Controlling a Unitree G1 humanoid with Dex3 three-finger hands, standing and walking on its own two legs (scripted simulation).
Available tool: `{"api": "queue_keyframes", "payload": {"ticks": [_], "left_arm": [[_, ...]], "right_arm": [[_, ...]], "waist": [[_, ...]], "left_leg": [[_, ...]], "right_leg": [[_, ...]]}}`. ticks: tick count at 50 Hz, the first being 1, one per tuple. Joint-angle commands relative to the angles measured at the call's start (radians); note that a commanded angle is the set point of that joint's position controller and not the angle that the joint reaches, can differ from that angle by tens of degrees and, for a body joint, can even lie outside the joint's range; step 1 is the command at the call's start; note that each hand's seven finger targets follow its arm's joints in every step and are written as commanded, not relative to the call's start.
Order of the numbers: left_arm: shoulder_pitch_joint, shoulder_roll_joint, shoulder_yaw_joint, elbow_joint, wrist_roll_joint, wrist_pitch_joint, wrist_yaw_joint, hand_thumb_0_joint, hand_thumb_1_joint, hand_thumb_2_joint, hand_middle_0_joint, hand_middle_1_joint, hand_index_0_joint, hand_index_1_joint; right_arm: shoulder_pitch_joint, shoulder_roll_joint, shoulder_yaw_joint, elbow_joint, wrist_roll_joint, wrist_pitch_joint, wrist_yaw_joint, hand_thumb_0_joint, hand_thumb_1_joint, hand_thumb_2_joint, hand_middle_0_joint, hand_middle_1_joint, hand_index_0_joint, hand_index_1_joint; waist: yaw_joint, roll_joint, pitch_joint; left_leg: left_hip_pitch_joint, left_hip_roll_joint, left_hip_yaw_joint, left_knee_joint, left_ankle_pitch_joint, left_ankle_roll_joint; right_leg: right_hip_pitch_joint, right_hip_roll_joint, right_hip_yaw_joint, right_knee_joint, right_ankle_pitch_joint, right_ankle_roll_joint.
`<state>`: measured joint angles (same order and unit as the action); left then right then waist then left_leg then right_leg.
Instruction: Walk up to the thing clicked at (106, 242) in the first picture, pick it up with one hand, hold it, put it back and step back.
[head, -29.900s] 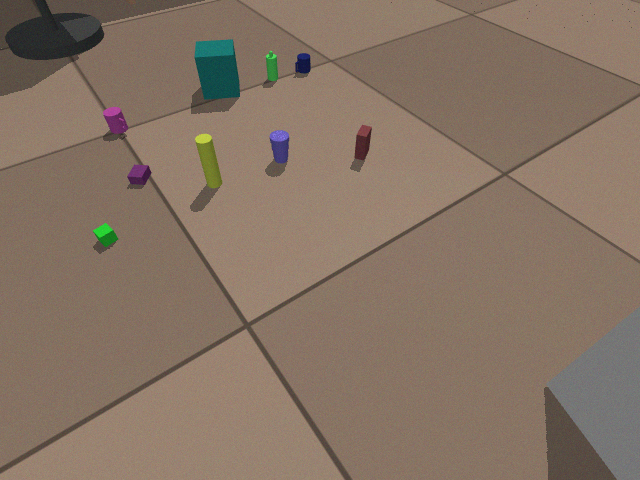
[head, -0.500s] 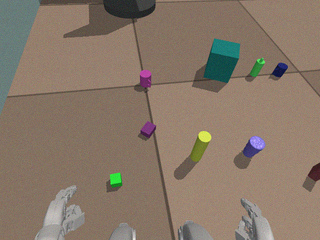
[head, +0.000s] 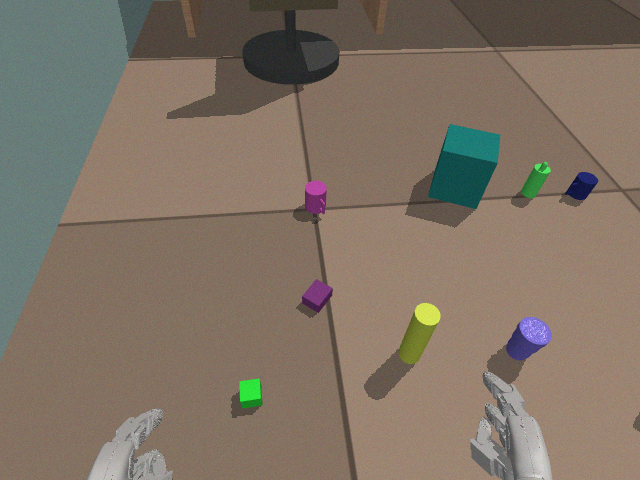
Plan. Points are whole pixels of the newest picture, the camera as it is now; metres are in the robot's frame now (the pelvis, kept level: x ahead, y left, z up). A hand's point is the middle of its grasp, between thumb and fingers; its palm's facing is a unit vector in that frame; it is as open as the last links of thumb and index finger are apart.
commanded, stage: home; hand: left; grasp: from above
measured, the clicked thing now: (251, 393) +0.48 +0.17 -0.69
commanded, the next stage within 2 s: stand in 1.72 s
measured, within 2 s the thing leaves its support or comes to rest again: neither
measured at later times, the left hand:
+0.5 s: hand out of the picture +0.16 +0.17 -0.05, palm faces +0.03 -0.98 -0.20, open 7.4 cm
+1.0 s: hand out of the picture +0.16 +0.17 -0.05, palm faces +0.04 -0.98 -0.20, open 7.4 cm
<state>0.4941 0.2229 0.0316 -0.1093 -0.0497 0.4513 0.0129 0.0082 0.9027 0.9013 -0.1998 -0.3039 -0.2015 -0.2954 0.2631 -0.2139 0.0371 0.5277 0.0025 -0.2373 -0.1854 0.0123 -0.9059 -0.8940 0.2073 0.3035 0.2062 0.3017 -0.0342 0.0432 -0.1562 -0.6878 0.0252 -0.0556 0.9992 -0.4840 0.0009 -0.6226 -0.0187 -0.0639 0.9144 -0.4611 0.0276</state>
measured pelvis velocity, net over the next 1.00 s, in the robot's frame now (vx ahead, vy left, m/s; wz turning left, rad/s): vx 0.00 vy -0.01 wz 0.00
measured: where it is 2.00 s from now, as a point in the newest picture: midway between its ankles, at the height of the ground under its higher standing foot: outside the picture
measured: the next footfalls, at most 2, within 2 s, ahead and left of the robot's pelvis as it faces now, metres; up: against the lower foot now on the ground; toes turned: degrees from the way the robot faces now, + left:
none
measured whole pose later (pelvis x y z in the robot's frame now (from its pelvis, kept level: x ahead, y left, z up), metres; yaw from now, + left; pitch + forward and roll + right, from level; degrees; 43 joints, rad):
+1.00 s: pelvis +0.00 -0.01 +0.00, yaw +0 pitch +10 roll -3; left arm 0.49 0.22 0.03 -0.11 -0.05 0.45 0.01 0.01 0.90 0.90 -0.20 -0.30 -0.20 -0.30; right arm 0.29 -0.22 0.03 0.55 0.01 -0.25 -0.20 0.01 -0.91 -0.89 0.21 0.30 0.21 0.30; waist -0.04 0.05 -0.16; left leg -0.70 0.03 -0.06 1.00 -0.48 -0.01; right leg -0.64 -0.01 -0.06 0.94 -0.47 0.01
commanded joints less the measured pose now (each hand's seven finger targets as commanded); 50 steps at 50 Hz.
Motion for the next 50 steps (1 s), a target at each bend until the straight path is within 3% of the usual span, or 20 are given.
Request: {"api": "queue_keyframes", "payload": {"ticks": [1, 7, 9, 36, 40, 47, 50], "left_arm": [[-0.027, 0.107, 0.058, -0.213, 0.012, -0.05, 0.014, 0.0, 0.901, 0.9, -0.199, -0.3, -0.199, -0.3], [-0.01, 0.098, 0.057, -0.2, 0.008, -0.049, 0.017, 0.0, 0.901, 0.899, -0.199, -0.3, -0.199, -0.3], [-0.017, 0.095, 0.056, -0.19, 0.007, -0.048, 0.019, 0.0, 0.901, 0.9, -0.199, -0.3, -0.199, -0.3], [-0.042, 0.107, 0.06, -0.2, 0.005, -0.042, 0.012, 0.0, 0.901, 0.9, -0.199, -0.3, -0.199, -0.3], [-0.031, 0.105, 0.058, -0.202, 0.002, -0.041, 0.011, 0.0, 0.901, 0.899, -0.199, -0.3, -0.199, -0.3], [-0.035, 0.1, 0.059, -0.188, 0.005, -0.047, 0.013, 0.0, 0.901, 0.899, -0.199, -0.3, -0.199, -0.3], [-0.011, 0.108, 0.066, -0.196, 0.005, -0.047, 0.013, 0.0, 0.901, 0.899, -0.199, -0.3, -0.199, -0.3]], "right_arm": [[-0.046, -0.129, -0.055, -0.145, 0.0, -0.056, -0.007, 0.0, -0.902, -0.899, 0.2, 0.299, 0.199, 0.299], [-0.042, -0.129, -0.055, -0.141, 0.0, -0.054, -0.006, 0.0, -0.902, -0.899, 0.2, 0.299, 0.199, 0.299], [-0.049, -0.129, -0.053, -0.143, -0.001, -0.054, -0.007, 0.0, -0.902, -0.899, 0.2, 0.299, 0.199, 0.299], [-0.054, -0.126, -0.055, -0.145, 0.005, -0.07, -0.016, 0.0, -0.902, -0.899, 0.2, 0.299, 0.199, 0.299], [-0.044, -0.127, -0.057, -0.137, 0.006, -0.072, -0.019, 0.0, -0.902, -0.899, 0.2, 0.299, 0.199, 0.299], [-0.051, -0.123, -0.055, -0.134, 0.002, -0.073, -0.019, 0.0, -0.902, -0.899, 0.2, 0.299, 0.199, 0.299], [-0.048, -0.127, -0.059, -0.133, 0.005, -0.073, -0.019, 0.0, -0.902, -0.899, 0.2, 0.299, 0.199, 0.299]], "waist": [[-0.005, 0.047, -0.092], [-0.007, 0.02, -0.11], [-0.004, 0.007, -0.073], [-0.007, -0.018, -0.062], [-0.009, -0.014, -0.092], [-0.009, -0.009, -0.055], [0.005, -0.007, -0.074]], "left_leg": [[0.134, -0.022, 0.001, -0.181, 0.243, 0.005], [0.138, -0.017, -0.005, -0.173, 0.295, 0.004], [0.117, -0.019, 0.001, -0.176, 0.243, 0.009], [0.078, -0.027, 0.017, -0.173, 0.122, 0.017], [0.103, -0.026, 0.023, -0.157, 0.189, 0.016], [0.085, -0.025, 0.022, -0.166, 0.136, 0.015], [0.096, -0.021, 0.014, -0.166, 0.189, 0.011]], "right_leg": [[0.04, 0.046, -0.016, -0.123, 0.196, -0.033], [0.051, 0.048, -0.017, -0.113, 0.232, -0.035], [0.033, 0.048, -0.019, -0.123, 0.197, -0.032], [0.016, 0.036, -0.001, -0.153, 0.105, -0.023], [0.032, 0.036, 0.002, -0.14, 0.163, -0.023], [0.01, 0.037, 0.0, -0.146, 0.116, -0.022], [0.028, 0.04, -0.007, -0.127, 0.156, -0.027]]}}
